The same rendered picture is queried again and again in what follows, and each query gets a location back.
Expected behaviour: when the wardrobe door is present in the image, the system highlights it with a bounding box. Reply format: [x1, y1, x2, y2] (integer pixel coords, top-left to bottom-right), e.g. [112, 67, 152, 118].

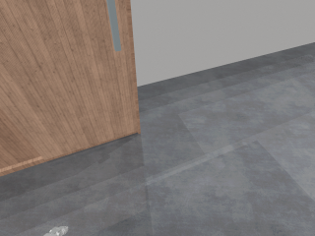
[0, 108, 41, 169]
[0, 0, 138, 160]

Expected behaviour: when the left robot hand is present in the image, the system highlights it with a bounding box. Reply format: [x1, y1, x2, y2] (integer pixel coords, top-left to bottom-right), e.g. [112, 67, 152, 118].
[44, 226, 69, 236]

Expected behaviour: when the handle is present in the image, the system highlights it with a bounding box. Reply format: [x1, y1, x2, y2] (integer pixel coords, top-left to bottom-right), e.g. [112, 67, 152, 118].
[106, 0, 121, 52]

